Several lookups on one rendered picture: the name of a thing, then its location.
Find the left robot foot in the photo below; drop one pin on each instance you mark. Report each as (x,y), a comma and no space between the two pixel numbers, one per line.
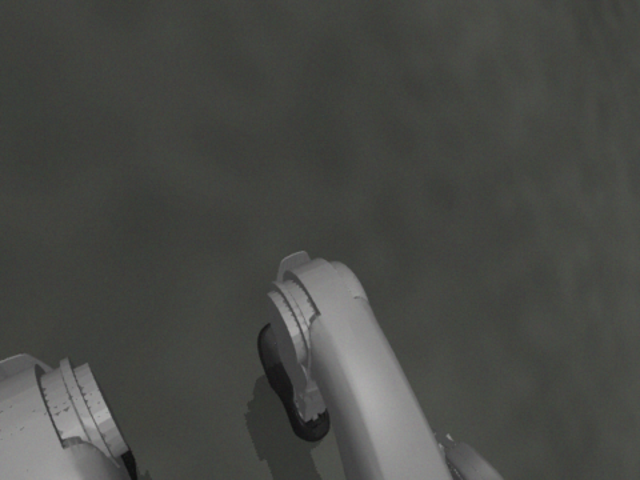
(130,464)

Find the right robot foot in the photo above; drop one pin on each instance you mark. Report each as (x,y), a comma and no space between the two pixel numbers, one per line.
(280,382)

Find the right robot hand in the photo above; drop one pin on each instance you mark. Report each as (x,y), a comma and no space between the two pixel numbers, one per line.
(463,461)

